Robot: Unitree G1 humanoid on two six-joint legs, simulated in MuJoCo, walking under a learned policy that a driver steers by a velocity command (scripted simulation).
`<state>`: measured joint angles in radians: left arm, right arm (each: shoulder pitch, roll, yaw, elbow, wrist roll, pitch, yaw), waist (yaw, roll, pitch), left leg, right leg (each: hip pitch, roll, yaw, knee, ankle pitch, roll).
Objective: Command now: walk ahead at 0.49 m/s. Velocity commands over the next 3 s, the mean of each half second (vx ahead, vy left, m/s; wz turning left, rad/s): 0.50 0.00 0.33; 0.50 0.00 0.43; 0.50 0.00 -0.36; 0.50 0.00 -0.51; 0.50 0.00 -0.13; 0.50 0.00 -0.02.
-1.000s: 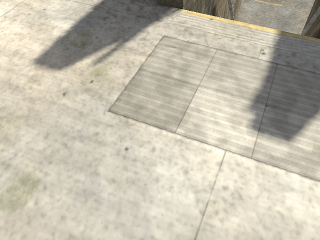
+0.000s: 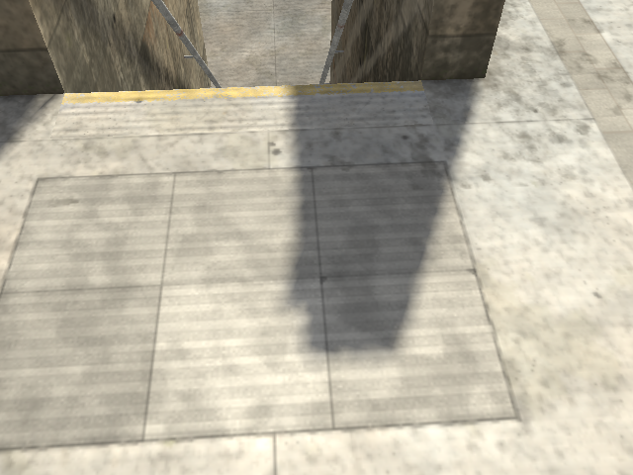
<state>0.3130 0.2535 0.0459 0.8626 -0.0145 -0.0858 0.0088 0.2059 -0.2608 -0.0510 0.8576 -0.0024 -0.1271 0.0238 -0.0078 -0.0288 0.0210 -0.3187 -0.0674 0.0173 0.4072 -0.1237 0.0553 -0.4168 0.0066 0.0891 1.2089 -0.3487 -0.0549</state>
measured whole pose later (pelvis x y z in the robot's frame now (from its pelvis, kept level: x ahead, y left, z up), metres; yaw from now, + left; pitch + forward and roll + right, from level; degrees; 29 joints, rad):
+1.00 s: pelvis +0.48 +0.11 +0.00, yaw +27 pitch +1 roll +0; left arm 0.25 0.29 0.05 0.83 -0.03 -0.09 0.00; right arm 0.21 -0.26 -0.06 0.71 0.00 -0.06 0.04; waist 0.01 -0.03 0.04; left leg -0.32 -0.07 0.07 0.48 -0.19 0.09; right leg -0.50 -0.11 0.02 1.22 -0.33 -0.02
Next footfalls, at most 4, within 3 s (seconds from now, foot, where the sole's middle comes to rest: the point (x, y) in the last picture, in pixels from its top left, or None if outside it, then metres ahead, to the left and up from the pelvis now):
0.32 right None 0.33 -0.14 -0.77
0.84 left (231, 455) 0.52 0.20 -0.77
1.42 right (272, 304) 0.89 0.13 -0.77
1.88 left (188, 229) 1.13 0.37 -0.77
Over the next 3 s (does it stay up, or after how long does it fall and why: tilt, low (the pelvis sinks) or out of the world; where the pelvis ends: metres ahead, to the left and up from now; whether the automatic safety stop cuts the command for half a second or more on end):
stays up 1.50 0.24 -0.02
